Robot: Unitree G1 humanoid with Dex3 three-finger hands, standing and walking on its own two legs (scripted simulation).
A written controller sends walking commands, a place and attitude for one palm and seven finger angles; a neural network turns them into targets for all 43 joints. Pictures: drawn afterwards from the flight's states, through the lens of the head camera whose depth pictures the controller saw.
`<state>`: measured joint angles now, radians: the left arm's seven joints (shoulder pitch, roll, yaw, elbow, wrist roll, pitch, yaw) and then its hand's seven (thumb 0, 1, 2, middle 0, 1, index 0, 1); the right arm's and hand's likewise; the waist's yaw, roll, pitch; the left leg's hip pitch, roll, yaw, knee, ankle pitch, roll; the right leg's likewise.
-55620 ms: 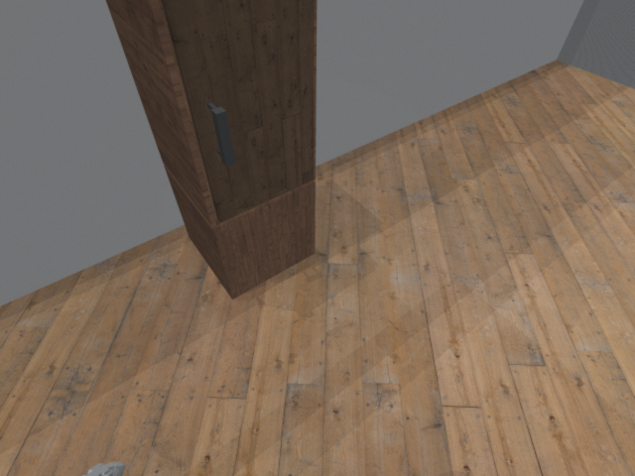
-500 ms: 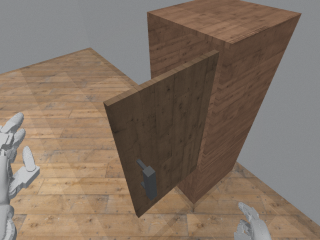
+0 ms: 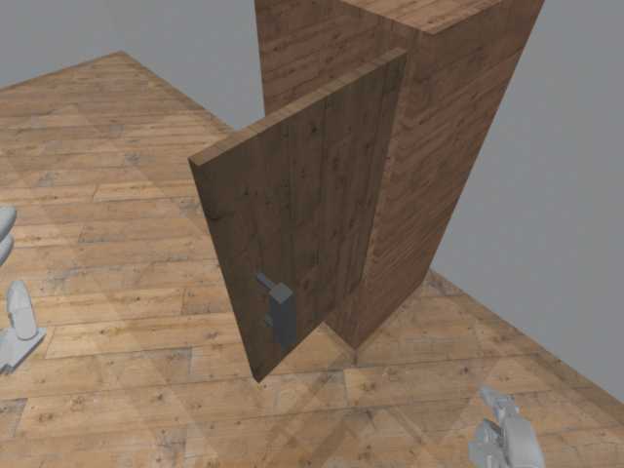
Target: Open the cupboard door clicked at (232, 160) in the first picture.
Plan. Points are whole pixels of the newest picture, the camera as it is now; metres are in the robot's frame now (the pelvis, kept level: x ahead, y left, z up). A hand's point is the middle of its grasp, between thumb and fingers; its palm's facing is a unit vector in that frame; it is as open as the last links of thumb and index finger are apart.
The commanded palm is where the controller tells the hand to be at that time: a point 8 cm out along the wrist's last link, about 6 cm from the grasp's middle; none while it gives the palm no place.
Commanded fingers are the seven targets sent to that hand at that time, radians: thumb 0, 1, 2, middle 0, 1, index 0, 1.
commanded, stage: step back with the hand held close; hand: left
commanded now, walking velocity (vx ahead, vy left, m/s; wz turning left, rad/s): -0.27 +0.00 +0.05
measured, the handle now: (273, 309) +0.35 +0.08 -0.05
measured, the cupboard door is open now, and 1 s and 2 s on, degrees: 92 92 92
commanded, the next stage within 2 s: stop stepping back and stand still in 0.78 s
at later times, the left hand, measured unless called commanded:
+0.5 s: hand out of the picture +0.13 +0.26 +0.16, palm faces +0.46 -0.76 -0.46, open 7.4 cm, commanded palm +0.06 +0.30 +0.18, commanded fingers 0.00 0.90 0.90 -0.20 -0.30 -0.20 -0.30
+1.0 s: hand out of the picture +0.08 +0.22 +0.17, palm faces +0.29 -0.81 -0.51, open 7.4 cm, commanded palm +0.00 +0.26 +0.18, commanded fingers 0.00 0.90 0.90 -0.20 -0.30 -0.20 -0.30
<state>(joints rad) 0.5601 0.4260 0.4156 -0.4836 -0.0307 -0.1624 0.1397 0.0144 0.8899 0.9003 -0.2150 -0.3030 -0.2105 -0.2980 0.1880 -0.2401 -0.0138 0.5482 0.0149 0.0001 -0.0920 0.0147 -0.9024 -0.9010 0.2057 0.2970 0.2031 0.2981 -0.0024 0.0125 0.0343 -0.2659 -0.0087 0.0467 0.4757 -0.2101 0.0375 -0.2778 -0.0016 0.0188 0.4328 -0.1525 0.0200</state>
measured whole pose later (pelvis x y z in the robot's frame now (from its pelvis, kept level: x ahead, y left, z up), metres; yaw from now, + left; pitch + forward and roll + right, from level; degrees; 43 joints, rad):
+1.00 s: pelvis -0.15 -0.03 +0.00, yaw -2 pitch +2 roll -2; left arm 0.57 0.51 0.45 -0.57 -0.05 -0.18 0.12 0.01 0.89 0.90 -0.22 -0.30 -0.21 -0.30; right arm 0.13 -0.19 0.02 0.57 -0.01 -0.09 -0.05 0.01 -0.90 -0.90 0.21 0.30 0.21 0.30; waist -0.02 -0.04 0.02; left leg -0.35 0.02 0.06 0.38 -0.07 0.05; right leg -0.31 0.08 -0.01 0.76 -0.47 0.02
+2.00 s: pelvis -0.21 -0.02 +0.00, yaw +0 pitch +0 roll -1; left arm 0.45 0.39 0.33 -0.30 0.01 -0.19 0.12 0.01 0.89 0.90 -0.21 -0.30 -0.20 -0.30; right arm 0.21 -0.23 0.01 0.69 0.00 -0.15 -0.04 0.01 -0.90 -0.90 0.21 0.30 0.21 0.30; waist 0.01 0.02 -0.01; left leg -0.28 0.01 0.04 0.49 -0.21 0.03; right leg -0.26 -0.01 -0.06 0.44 -0.18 0.00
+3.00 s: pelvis -0.19 -0.05 +0.01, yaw +1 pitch -1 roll +0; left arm 0.15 0.20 0.01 1.11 0.01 -0.02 0.02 0.00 0.91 0.90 -0.20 -0.30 -0.20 -0.30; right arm 0.19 -0.21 0.00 1.13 -0.02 0.00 -0.02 0.01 -0.91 -0.90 0.21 0.30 0.20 0.30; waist -0.01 0.01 0.02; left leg -0.16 0.01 0.02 0.37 -0.19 -0.01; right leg -0.16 0.00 -0.08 0.38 -0.21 -0.04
